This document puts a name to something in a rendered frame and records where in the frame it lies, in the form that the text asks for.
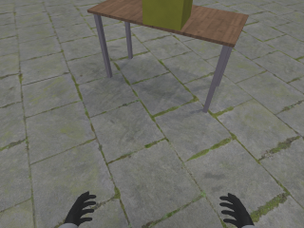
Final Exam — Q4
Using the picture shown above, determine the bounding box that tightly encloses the table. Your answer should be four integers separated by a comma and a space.
87, 0, 249, 113

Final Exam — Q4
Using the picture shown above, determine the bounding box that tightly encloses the robot right hand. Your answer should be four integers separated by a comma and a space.
219, 193, 255, 228

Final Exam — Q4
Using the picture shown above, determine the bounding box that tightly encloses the carton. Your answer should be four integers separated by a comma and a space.
142, 0, 193, 31

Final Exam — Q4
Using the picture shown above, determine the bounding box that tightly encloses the robot left hand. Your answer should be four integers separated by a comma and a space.
64, 191, 97, 226

